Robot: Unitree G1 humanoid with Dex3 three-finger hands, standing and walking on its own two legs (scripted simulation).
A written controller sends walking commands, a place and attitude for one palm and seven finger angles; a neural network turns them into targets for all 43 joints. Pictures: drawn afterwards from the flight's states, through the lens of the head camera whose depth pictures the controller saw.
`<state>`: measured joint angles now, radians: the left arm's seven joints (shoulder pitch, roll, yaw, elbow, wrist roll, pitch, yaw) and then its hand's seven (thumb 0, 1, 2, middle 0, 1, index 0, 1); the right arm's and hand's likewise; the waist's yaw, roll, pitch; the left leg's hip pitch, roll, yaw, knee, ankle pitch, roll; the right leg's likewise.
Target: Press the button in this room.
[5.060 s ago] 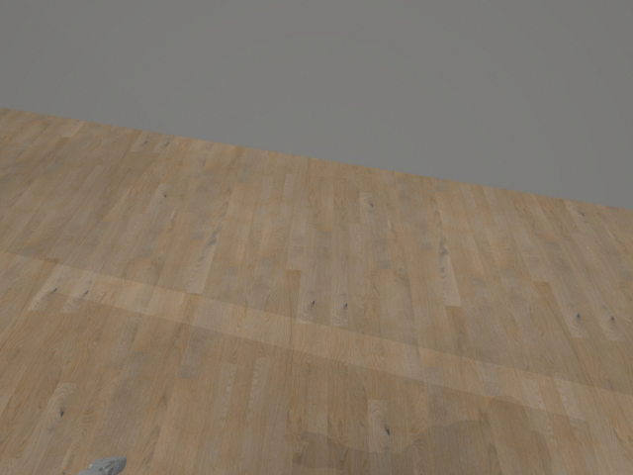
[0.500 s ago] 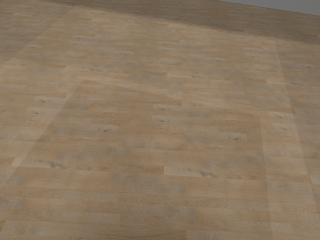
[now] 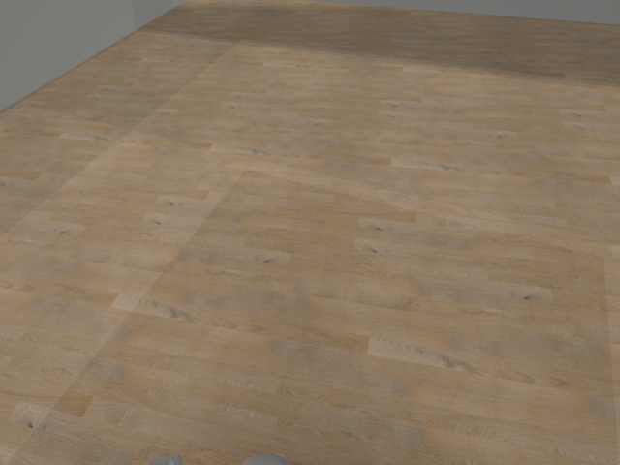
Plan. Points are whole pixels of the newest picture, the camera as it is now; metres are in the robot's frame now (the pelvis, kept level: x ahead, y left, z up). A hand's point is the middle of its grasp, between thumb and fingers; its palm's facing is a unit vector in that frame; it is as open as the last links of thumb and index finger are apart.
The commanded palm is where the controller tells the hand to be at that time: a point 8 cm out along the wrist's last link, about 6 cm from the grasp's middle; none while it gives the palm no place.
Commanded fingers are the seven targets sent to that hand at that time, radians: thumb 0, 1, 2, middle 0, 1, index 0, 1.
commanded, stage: turn or walk to find it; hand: left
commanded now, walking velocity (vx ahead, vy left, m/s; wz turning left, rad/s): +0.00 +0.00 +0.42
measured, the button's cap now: out of the picture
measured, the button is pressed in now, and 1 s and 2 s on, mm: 0 0 0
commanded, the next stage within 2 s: none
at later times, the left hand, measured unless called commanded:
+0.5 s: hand out of the picture -0.03 +0.26 -0.17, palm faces +0.27 -0.93 -0.25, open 7.3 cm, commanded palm none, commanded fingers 0.00 0.90 0.90 -0.20 -0.30 -0.20 -0.30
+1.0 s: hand out of the picture -0.04 +0.19 -0.14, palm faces +0.43 -0.86 -0.27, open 7.3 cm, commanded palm none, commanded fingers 0.00 0.90 0.90 -0.20 -0.30 -0.20 -0.30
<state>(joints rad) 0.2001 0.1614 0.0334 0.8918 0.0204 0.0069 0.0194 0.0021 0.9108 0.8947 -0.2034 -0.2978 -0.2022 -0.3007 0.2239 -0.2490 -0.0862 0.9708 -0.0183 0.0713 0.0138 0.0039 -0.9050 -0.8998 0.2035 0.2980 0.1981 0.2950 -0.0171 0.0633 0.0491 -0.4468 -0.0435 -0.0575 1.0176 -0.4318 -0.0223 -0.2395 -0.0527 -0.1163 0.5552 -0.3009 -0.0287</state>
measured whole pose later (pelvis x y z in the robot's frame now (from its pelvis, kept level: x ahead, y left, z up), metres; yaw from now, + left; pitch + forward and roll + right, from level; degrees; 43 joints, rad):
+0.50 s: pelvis -0.02 +0.04 +0.00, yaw +12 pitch -1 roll +0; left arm 0.23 0.26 0.07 0.98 0.02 0.06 0.01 0.01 0.91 0.89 -0.20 -0.30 -0.20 -0.30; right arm 0.17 -0.19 -0.04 0.95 -0.02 0.01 0.00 0.00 -0.90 -0.90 0.20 0.30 0.20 0.30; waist 0.02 -0.04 0.07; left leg -0.23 -0.01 0.04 0.51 -0.27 0.04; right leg -0.44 -0.10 -0.06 1.05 -0.44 0.07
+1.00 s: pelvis -0.04 -0.01 +0.01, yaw +26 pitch -1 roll +2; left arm 0.22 0.15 0.03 0.92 0.02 0.01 0.02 0.00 0.91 0.89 -0.21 -0.30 -0.20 -0.30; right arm 0.25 -0.26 -0.09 0.99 -0.02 0.08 0.02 0.00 -0.91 -0.90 0.20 0.30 0.20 0.29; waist -0.02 0.04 0.06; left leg -0.46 0.02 -0.03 1.12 -0.37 -0.06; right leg -0.21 -0.08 -0.17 0.49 -0.25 -0.03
